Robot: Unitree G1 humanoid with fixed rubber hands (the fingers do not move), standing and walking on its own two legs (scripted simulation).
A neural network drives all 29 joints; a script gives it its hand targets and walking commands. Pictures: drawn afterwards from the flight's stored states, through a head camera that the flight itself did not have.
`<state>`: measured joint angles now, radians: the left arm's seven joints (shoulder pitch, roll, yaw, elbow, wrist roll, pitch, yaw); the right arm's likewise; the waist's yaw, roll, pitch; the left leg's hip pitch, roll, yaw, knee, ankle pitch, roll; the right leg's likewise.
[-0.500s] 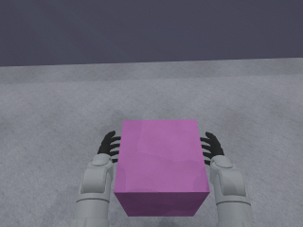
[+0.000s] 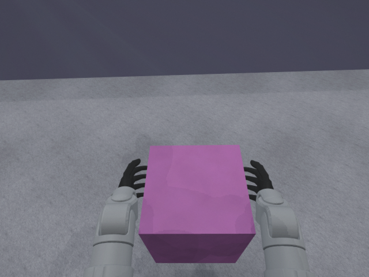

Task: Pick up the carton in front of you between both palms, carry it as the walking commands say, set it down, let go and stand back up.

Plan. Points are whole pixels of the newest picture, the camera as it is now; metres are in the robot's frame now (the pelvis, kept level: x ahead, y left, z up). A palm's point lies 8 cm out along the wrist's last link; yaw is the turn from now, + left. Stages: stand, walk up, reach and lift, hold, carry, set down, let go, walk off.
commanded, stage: carry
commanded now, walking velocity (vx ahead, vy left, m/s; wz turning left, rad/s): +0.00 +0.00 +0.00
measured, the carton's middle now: (195, 207) +0.29 +0.00 -0.05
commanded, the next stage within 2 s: hold in 0.34 s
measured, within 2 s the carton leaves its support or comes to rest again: neither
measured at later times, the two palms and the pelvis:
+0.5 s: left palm (113, 204) +0.26 +0.17 +0.04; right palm (252, 195) +0.28 -0.12 +0.04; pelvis -0.01 +0.00 +0.01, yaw +7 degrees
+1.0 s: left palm (120, 208) +0.24 +0.15 +0.05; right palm (258, 181) +0.31 -0.14 +0.05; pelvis -0.01 -0.06 +0.01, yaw +15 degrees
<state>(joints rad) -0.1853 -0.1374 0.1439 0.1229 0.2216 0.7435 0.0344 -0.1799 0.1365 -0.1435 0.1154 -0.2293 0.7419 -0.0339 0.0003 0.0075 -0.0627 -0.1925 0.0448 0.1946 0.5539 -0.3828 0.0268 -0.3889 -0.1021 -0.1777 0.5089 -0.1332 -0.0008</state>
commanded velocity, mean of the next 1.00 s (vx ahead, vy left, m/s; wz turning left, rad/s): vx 0.00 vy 0.00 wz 0.00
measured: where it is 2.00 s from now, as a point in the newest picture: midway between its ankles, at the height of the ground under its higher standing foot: outside the picture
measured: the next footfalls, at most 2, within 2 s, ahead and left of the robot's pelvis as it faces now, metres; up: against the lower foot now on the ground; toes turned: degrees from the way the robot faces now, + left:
none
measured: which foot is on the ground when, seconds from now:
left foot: down 0.00-1.00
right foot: down 0.00-1.00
